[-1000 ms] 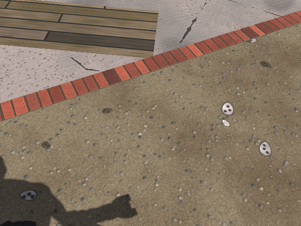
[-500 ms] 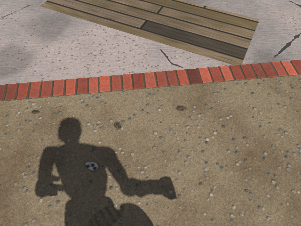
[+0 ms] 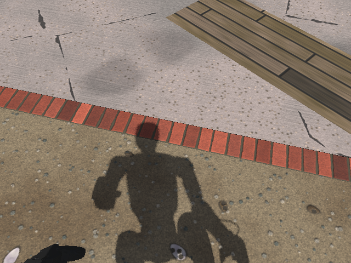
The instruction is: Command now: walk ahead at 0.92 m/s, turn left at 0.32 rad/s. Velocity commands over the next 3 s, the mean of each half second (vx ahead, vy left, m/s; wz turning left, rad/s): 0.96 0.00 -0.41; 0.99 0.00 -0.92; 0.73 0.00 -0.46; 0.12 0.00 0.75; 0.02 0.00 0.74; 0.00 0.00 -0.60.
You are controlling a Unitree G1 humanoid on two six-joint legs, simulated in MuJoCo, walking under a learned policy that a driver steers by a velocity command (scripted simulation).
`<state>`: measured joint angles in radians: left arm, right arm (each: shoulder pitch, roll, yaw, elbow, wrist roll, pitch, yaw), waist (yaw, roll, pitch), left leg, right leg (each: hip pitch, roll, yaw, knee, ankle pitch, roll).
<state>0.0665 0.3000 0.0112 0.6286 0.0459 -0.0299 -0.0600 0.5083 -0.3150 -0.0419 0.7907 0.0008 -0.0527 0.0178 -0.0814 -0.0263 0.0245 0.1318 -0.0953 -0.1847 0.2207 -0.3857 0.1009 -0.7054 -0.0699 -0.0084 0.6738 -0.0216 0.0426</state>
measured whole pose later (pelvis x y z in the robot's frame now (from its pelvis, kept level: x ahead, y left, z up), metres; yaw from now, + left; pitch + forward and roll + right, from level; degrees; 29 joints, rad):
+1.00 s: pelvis +0.90 -0.18 -0.04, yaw -44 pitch -1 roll +1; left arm 0.09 0.33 0.04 0.68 0.01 -0.01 -0.05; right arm 0.44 -0.26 -0.02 0.86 -0.03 -0.07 -0.01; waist -0.03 -0.03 0.07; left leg -0.08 0.06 0.11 1.29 -0.41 -0.05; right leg -0.54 0.14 -0.12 0.84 -0.34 -0.22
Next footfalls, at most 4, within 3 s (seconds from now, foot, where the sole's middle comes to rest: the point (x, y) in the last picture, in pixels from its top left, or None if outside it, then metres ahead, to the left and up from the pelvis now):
0.10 right None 0.30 -0.10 -0.77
0.52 left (144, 199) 0.71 0.07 -0.77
0.94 right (217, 141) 0.98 -0.27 -0.77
1.36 left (236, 95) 1.38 -0.46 -0.88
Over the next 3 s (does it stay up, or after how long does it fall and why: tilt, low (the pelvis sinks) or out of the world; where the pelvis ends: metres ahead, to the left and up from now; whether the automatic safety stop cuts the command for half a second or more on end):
stays up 1.41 -0.53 -0.10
